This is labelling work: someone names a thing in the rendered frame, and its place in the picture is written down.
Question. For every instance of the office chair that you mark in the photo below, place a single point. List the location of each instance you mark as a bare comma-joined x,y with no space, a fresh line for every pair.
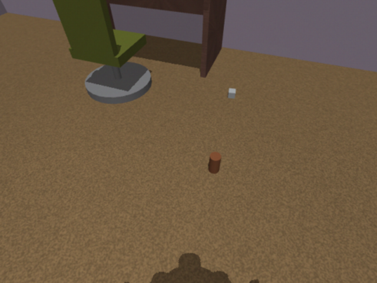
88,27

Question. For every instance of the desk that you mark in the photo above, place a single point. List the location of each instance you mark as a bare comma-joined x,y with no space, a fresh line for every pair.
213,12

